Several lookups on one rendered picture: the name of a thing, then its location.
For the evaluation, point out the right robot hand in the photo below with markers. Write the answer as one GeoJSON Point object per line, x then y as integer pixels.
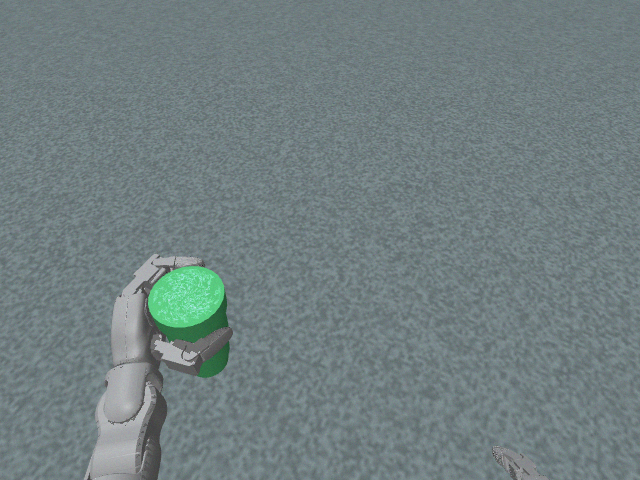
{"type": "Point", "coordinates": [520, 466]}

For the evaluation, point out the cup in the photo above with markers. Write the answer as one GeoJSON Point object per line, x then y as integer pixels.
{"type": "Point", "coordinates": [189, 303]}

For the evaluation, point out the left robot hand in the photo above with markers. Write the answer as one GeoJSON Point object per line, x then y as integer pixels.
{"type": "Point", "coordinates": [135, 336]}

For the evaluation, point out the left robot arm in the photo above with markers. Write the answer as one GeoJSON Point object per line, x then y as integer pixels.
{"type": "Point", "coordinates": [129, 417]}

